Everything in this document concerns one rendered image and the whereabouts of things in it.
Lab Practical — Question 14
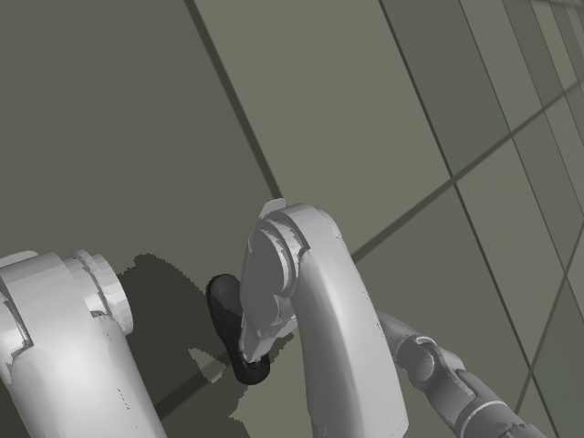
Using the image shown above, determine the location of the right robot foot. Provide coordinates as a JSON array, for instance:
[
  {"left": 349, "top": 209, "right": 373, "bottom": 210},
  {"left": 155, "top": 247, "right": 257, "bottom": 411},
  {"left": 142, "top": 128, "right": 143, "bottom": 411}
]
[{"left": 206, "top": 274, "right": 270, "bottom": 385}]

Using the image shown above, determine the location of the right robot hand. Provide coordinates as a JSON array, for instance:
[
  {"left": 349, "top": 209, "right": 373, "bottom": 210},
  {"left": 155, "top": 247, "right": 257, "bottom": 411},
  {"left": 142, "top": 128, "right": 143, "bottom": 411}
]
[{"left": 375, "top": 309, "right": 419, "bottom": 366}]

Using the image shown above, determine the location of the right robot arm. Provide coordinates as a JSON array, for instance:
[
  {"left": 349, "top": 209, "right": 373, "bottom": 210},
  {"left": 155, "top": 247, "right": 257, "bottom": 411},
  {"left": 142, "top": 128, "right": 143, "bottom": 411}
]
[{"left": 396, "top": 334, "right": 547, "bottom": 438}]

